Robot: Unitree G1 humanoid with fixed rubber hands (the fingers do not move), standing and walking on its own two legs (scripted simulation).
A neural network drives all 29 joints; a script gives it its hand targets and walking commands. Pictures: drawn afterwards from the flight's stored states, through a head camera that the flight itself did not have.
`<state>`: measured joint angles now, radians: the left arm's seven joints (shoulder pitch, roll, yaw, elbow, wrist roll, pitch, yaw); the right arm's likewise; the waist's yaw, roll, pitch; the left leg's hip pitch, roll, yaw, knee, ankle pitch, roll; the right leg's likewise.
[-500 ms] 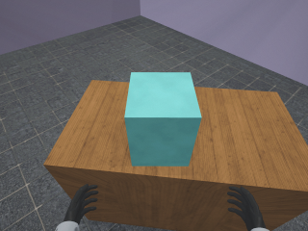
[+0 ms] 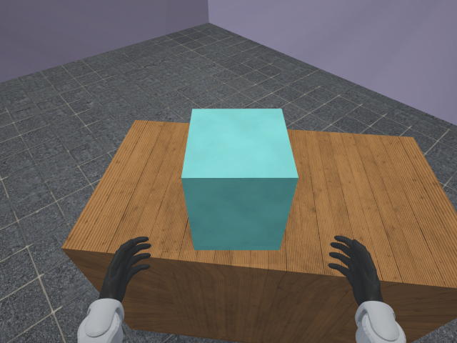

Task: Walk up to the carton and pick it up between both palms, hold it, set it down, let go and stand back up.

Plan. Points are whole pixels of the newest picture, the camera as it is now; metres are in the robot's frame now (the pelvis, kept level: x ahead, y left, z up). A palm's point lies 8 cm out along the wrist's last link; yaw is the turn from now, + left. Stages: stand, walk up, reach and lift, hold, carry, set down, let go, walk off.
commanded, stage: reach and lift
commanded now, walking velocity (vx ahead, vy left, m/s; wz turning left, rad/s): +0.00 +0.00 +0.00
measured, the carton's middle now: (236, 181) +0.46 +0.03 +0.00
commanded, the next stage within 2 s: none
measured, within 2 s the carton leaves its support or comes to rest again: neither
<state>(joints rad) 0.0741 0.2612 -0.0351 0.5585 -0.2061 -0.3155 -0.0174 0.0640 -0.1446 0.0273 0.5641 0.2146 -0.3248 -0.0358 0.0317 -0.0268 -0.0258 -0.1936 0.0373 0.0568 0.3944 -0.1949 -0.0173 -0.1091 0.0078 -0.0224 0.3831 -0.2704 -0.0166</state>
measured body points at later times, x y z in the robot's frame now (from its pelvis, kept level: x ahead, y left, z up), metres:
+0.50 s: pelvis -0.01 +0.00 +0.00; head -0.01 +0.02 +0.45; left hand +0.32 +0.23 +0.05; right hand +0.33 -0.19 +0.06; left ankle +0.01 +0.13 -0.74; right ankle -0.04 -0.11 -0.74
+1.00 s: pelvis -0.01 +0.00 +0.00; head +0.01 +0.01 +0.45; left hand +0.39 +0.24 +0.10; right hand +0.40 -0.19 +0.11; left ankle +0.01 +0.13 -0.74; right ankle -0.04 -0.11 -0.74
